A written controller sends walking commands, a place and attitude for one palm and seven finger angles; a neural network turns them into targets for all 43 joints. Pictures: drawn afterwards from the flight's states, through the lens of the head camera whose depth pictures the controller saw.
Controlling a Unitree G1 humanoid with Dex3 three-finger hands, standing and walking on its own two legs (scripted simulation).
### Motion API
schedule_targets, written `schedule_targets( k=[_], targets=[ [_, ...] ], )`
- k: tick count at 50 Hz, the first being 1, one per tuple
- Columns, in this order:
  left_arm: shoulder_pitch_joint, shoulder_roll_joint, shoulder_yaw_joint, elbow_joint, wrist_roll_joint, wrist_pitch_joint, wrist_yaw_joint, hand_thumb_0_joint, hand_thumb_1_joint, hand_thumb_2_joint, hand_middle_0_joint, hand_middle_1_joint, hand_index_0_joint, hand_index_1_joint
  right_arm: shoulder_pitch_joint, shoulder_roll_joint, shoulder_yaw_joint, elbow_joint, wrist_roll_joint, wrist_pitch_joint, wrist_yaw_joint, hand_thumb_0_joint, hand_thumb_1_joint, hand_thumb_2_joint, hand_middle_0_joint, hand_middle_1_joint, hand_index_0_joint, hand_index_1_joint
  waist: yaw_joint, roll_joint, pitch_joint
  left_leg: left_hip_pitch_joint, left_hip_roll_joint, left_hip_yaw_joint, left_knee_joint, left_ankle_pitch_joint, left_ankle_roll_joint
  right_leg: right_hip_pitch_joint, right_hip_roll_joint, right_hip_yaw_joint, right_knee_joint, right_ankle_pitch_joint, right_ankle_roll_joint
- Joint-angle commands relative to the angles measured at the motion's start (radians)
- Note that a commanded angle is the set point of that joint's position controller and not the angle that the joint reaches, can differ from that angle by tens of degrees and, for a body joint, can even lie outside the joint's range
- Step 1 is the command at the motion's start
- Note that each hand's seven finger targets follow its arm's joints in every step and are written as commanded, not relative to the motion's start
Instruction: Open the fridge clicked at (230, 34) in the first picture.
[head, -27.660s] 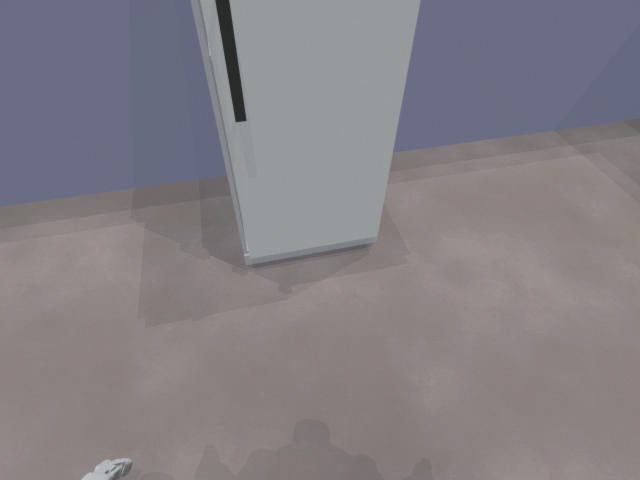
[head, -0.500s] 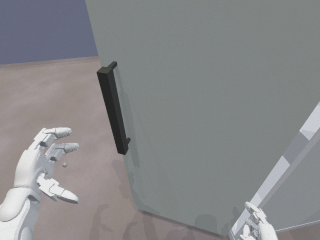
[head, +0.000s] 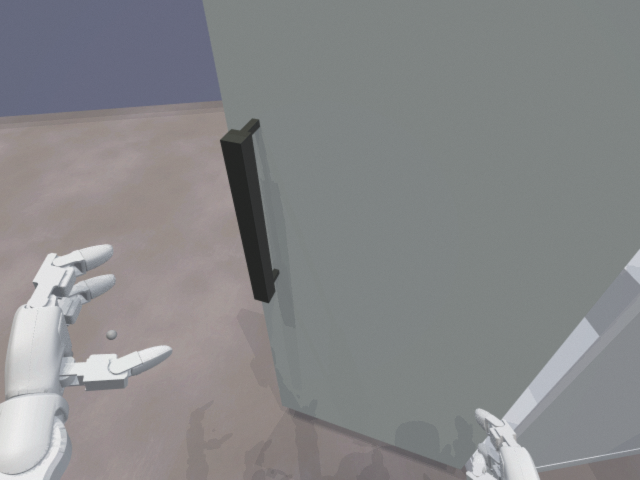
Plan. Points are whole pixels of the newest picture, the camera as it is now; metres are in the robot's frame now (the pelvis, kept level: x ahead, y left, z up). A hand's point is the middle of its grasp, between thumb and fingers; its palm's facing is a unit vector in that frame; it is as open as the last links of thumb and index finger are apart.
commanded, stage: draw the hand back to the body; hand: left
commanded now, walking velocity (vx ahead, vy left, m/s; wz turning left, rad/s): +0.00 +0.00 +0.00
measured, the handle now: (259, 221) +0.44 +0.15 +0.09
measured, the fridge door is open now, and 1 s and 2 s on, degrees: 62 62 62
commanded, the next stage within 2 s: step back with the hand held close in 0.74 s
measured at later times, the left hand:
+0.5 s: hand (70, 325) +0.20 +0.27 +0.16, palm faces +0.48 -0.80 -0.37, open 7.8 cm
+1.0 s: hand (80, 315) +0.21 +0.27 +0.16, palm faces +0.45 -0.80 -0.39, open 7.4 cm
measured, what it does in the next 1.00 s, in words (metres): stands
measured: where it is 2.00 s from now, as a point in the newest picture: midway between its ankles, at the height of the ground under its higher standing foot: outside the picture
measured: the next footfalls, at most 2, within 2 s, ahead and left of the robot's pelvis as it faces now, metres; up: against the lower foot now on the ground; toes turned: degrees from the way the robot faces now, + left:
right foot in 1.98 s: -0.19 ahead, -0.09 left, +0.00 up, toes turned -3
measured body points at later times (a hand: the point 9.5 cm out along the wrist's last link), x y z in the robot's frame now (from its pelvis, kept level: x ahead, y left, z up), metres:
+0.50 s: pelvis +0.01 +0.00 +0.00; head -0.01 -0.01 +0.45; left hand +0.17 +0.31 +0.18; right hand +0.21 -0.22 -0.07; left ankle +0.01 +0.10 -0.74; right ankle +0.00 -0.12 -0.74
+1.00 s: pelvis +0.00 +0.00 +0.00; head +0.01 -0.01 +0.45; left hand +0.18 +0.31 +0.19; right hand +0.19 -0.23 -0.08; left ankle +0.01 +0.10 -0.74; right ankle +0.00 -0.12 -0.74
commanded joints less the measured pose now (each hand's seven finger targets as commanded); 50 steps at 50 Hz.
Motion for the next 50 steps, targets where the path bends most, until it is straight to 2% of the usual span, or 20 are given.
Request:
schedule_targets(
  k=[1, 3, 5, 7, 8, 12, 15, 18, 22, 25, 28, 34, 37, 42, 43, 44, 45, 46, 47, 50],
  targets=[
    [-0.15, 0.188, 0.131, -0.226, 0.013, -0.082, 0.026, 0.0, 0.284, 0.603, -0.221, -0.661, -0.221, -0.661, -0.146, -0.113, -0.046, -0.161, -0.001, -0.05, -0.007, 0.0, -0.9, -0.9, 0.2, 0.3, 0.2, 0.3, -0.003, 0.02, -0.064, 0.051, 0.041, -0.068, -0.126, 0.108, -0.004, -0.025, -0.01, 0.033, -0.099, 0.079, -0.021],
    [-0.112, 0.167, 0.122, -0.215, 0.012, -0.081, 0.023, 0.0, 0.356, 0.637, -0.219, -0.619, -0.219, -0.619, -0.148, -0.111, -0.05, -0.159, -0.002, -0.044, -0.005, 0.0, -0.9, -0.9, 0.2, 0.3, 0.2, 0.3, -0.004, -0.014, -0.047, 0.052, 0.046, -0.064, -0.127, 0.144, -0.004, -0.011, -0.009, 0.029, -0.099, 0.103, -0.02],
    [-0.094, 0.171, 0.132, -0.217, 0.012, -0.082, 0.022, 0.0, 0.429, 0.673, -0.216, -0.576, -0.216, -0.576, -0.149, -0.111, -0.053, -0.159, -0.002, -0.038, -0.001, 0.0, -0.9, -0.9, 0.2, 0.3, 0.2, 0.3, -0.001, -0.005, -0.043, 0.06, 0.044, -0.06, -0.129, 0.152, -0.005, -0.012, -0.009, 0.03, -0.102, 0.11, -0.019],
    [-0.049, 0.201, 0.171, -0.222, 0.012, -0.085, 0.021, 0.0, 0.501, 0.707, -0.214, -0.534, -0.214, -0.534, -0.148, -0.12, -0.058, -0.158, -0.007, -0.033, 0.003, 0.0, -0.9, -0.9, 0.2, 0.3, 0.2, 0.3, 0.012, -0.041, -0.07, 0.064, 0.044, -0.057, -0.124, 0.2, -0.001, 0.017, -0.01, 0.03, -0.106, 0.152, -0.02],
    [-0.039, 0.182, 0.158, -0.235, 0.008, -0.083, 0.018, 0.0, 0.538, 0.725, -0.213, -0.512, -0.213, -0.512, -0.148, -0.114, -0.058, -0.162, -0.004, -0.028, 0.005, 0.0, -0.9, -0.9, 0.2, 0.3, 0.2, 0.3, 0.009, -0.02, -0.065, 0.064, 0.044, -0.053, -0.119, 0.221, -0.002, 0.023, -0.012, 0.032, -0.1, 0.172, -0.02],
    [-0.041, 0.232, 0.211, -0.304, 0.012, -0.09, 0.022, 0.0, 0.682, 0.795, -0.207, -0.427, -0.207, -0.427, -0.149, -0.115, -0.061, -0.164, -0.007, -0.025, 0.009, 0.0, -0.9, -0.9, 0.2, 0.3, 0.2, 0.3, 0.015, 0.024, -0.09, 0.086, 0.042, -0.048, -0.113, 0.269, -0.006, 0.036, -0.011, 0.034, -0.107, 0.211, -0.02],
    [-0.038, 0.224, 0.21, -0.331, 0.01, -0.09, 0.025, 0.0, 0.791, 0.848, -0.204, -0.364, -0.204, -0.364, -0.146, -0.106, -0.06, -0.169, -0.006, -0.024, 0.009, 0.0, -0.9, -0.9, 0.2, 0.3, 0.2, 0.3, 0.01, 0.059, -0.078, 0.091, 0.043, -0.051, -0.114, 0.268, -0.012, 0.03, -0.009, 0.032, -0.106, 0.205, -0.022],
    [-0.013, 0.221, 0.221, -0.316, 0.008, -0.086, 0.026, 0.0, 0.9, 0.9, -0.2, -0.3, -0.2, -0.3, -0.147, -0.105, -0.061, -0.166, -0.005, -0.02, 0.007, 0.0, -0.9, -0.9, 0.2, 0.3, 0.2, 0.3, 0.009, 0.043, -0.05, 0.083, 0.042, -0.044, -0.114, 0.256, -0.009, 0.025, -0.01, 0.033, -0.117, 0.205, -0.021],
    [-0.026, 0.19, 0.193, -0.274, 0.01, -0.075, 0.022, 0.0, 0.9, 0.9, -0.2, -0.3, -0.2, -0.3, -0.141, -0.114, -0.064, -0.163, -0.005, -0.011, 0.006, 0.0, -0.9, -0.9, 0.2, 0.3, 0.2, 0.3, 0.002, -0.004, -0.019, 0.079, 0.046, -0.047, -0.124, 0.229, -0.006, 0.0, -0.008, 0.028, -0.126, 0.173, -0.018],
    [-0.037, 0.192, 0.19, -0.278, 0.01, -0.073, 0.023, 0.0, 0.9, 0.9, -0.2, -0.3, -0.2, -0.3, -0.141, -0.113, -0.066, -0.167, -0.005, -0.006, 0.005, 0.0, -0.9, -0.9, 0.2, 0.3, 0.2, 0.3, 0.001, -0.018, -0.042, 0.086, 0.045, -0.048, -0.122, 0.213, -0.002, 0.003, -0.008, 0.029, -0.12, 0.16, -0.016],
    [-0.035, 0.21, 0.203, -0.319, 0.012, -0.074, 0.026, 0.0, 0.9, 0.9, -0.2, -0.3, -0.2, -0.3, -0.141, -0.113, -0.066, -0.17, -0.01, -0.008, 0.003, 0.0, -0.9, -0.9, 0.2, 0.3, 0.2, 0.3, 0.008, 0.026, -0.091, 0.102, 0.039, -0.044, -0.115, 0.245, -0.001, 0.033, -0.013, 0.035, -0.116, 0.197, -0.017],
    [-0.037, 0.225, 0.217, -0.326, 0.013, -0.073, 0.031, 0.0, 0.9, 0.9, -0.2, -0.3, -0.2, -0.3, -0.15, -0.103, -0.058, -0.167, -0.011, -0.013, 0.003, 0.0, -0.9, -0.9, 0.2, 0.3, 0.2, 0.3, 0.011, 0.052, -0.061, 0.09, 0.037, -0.048, -0.12, 0.236, -0.007, 0.027, -0.01, 0.033, -0.124, 0.19, -0.02],
    [-0.027, 0.217, 0.216, -0.289, 0.01, -0.069, 0.028, 0.0, 0.9, 0.9, -0.2, -0.3, -0.2, -0.3, -0.152, -0.105, -0.06, -0.165, -0.008, -0.009, -0.001, 0.0, -0.9, -0.9, 0.2, 0.3, 0.2, 0.3, 0.01, -0.021, -0.028, 0.075, 0.04, -0.048, -0.127, 0.214, -0.003, 0.019, -0.007, 0.031, -0.138, 0.165, -0.019],
    [-0.017, 0.21, 0.215, -0.278, 0.011, -0.072, 0.024, 0.0, 0.9, 0.9, -0.2, -0.3, -0.2, -0.3, -0.151, -0.108, -0.063, -0.165, -0.008, -0.007, 0.0, 0.0, -0.9, -0.9, 0.2, 0.3, 0.2, 0.3, 0.012, 0.008, -0.044, 0.079, 0.039, -0.043, -0.129, 0.209, -0.001, 0.028, -0.011, 0.033, -0.134, 0.162, -0.018],
    [-0.073, 0.199, 0.189, -0.329, 0.01, -0.076, 0.022, 0.0, 0.9, 0.9, -0.2, -0.3, -0.2, -0.3, -0.157, -0.106, -0.06, -0.17, -0.009, -0.009, 0.003, 0.0, -0.9, -0.9, 0.2, 0.3, 0.2, 0.3, 0.006, 0.039, -0.056, 0.092, 0.036, -0.043, -0.125, 0.211, 0.0, 0.026, -0.014, 0.039, -0.134, 0.17, -0.017],
    [-0.217, 0.345, 0.33, -0.413, 0.015, -0.127, 0.034, 0.0, 0.9, 0.9, -0.2, -0.3, -0.2, -0.3, -0.163, -0.121, -0.053, -0.211, 0.001, 0.011, 0.005, 0.0, -0.9, -0.9, 0.2, 0.3, 0.2, 0.3, -0.025, -0.003, 0.035, 0.003, 0.058, -0.062, -0.088, 0.111, 0.026, -0.06, -0.066, 0.156, -0.196, 0.183, -0.015],
    [-0.102, 0.254, 0.266, -0.305, 0.019, -0.136, 0.026, 0.0, 0.9, 0.9, -0.2, -0.3, -0.2, -0.3, -0.148, -0.105, -0.053, -0.176, -0.008, 0.025, 0.004, 0.0, -0.9, -0.9, 0.2, 0.3, 0.2, 0.3, -0.037, -0.073, 0.029, 0.004, 0.052, -0.071, -0.057, 0.094, 0.025, -0.077, -0.097, 0.168, -0.205, 0.178, -0.026],
    [-0.031, 0.216, 0.229, -0.268, 0.026, -0.13, 0.021, 0.0, 0.9, 0.9, -0.2, -0.3, -0.2, -0.3, -0.148, -0.102, -0.055, -0.181, -0.01, 0.037, 0.008, 0.0, -0.9, -0.9, 0.2, 0.3, 0.2, 0.3, -0.037, -0.112, 0.038, 0.011, 0.05, -0.066, -0.036, 0.096, 0.026, -0.11, -0.111, 0.185, -0.216, 0.181, -0.026],
    [-0.023, 0.223, 0.238, -0.29, 0.031, -0.133, 0.021, 0.0, 0.9, 0.9, -0.2, -0.3, -0.2, -0.3, -0.146, -0.107, -0.059, -0.192, -0.011, 0.047, 0.009, 0.0, -0.9, -0.9, 0.2, 0.3, 0.2, 0.3, -0.032, -0.119, 0.008, 0.01, 0.054, -0.063, -0.021, 0.138, 0.023, -0.088, -0.126, 0.177, -0.199, 0.254, -0.029],
    [0.055, 0.209, 0.229, -0.324, 0.033, -0.143, 0.027, 0.0, 0.9, 0.9, -0.2, -0.3, -0.2, -0.3, -0.129, -0.117, -0.072, -0.216, -0.007, 0.075, 0.011, 0.0, -0.9, -0.9, 0.2, 0.3, 0.2, 0.3, -0.037, -0.031, -0.108, 0.023, 0.08, -0.063, -0.031, 0.264, 0.016, -0.027, -0.125, 0.141, -0.107, 0.344, -0.026]
  ],
)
